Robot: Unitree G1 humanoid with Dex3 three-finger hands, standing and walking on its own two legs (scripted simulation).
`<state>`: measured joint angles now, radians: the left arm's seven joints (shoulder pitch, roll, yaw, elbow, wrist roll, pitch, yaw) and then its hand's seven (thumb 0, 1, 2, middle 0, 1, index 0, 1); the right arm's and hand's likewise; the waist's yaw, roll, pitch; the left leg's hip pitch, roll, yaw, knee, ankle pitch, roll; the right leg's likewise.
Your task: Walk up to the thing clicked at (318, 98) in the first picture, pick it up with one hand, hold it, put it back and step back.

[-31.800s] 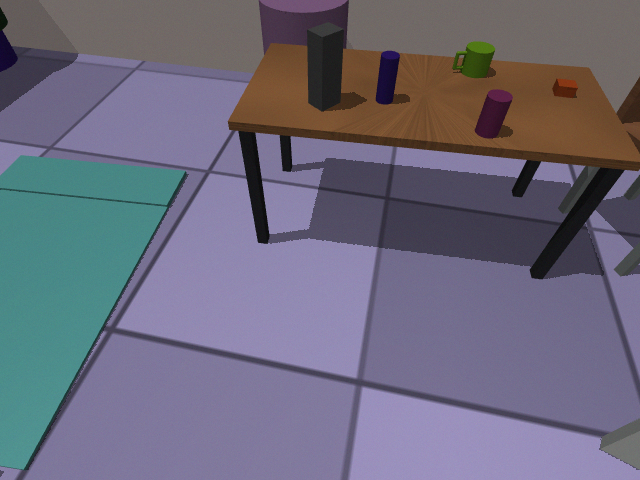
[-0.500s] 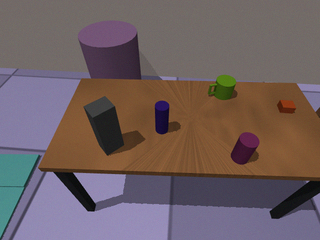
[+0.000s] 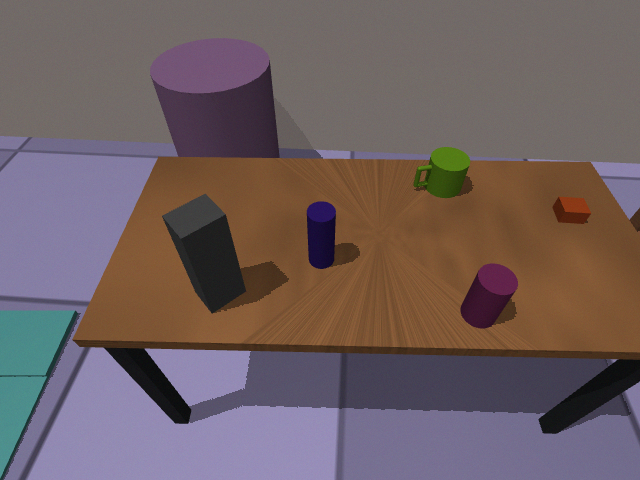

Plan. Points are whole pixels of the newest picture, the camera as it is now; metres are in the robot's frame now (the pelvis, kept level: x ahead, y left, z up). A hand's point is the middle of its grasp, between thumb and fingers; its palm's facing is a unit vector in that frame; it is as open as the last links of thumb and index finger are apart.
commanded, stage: stand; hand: left
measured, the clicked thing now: (208, 258) +0.50 +0.21 -0.09
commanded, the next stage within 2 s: step back in 0.70 s
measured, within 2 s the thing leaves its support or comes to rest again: neither
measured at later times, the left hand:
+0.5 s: hand out of the picture +0.07 +0.25 -0.16, palm faces -0.01 -0.94 -0.34, open 7.4 cm
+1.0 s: hand out of the picture +0.09 +0.30 -0.18, palm faces -0.02 -0.93 -0.38, open 7.4 cm
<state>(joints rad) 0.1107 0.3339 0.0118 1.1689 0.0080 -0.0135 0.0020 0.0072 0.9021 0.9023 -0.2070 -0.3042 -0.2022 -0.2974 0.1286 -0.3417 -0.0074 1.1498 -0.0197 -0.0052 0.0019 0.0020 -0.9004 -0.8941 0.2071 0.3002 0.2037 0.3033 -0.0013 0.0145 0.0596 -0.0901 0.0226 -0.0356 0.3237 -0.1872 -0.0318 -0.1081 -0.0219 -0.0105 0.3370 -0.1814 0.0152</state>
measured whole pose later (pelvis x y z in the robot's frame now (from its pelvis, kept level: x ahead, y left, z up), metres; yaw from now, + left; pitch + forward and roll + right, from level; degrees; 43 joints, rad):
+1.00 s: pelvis -0.04 +0.03 -0.03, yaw +0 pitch -1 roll -1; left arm 0.04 0.39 0.06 0.96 0.01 0.05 0.01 0.01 0.90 0.90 -0.21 -0.30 -0.20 -0.30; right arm 0.13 -0.41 -0.06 0.99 -0.01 0.03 0.02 0.00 -0.90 -0.89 0.21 0.30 0.20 0.30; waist -0.03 -0.01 0.15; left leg -0.28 -0.02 -0.03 0.65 -0.36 0.03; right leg -0.37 -0.05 0.02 0.66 -0.28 0.01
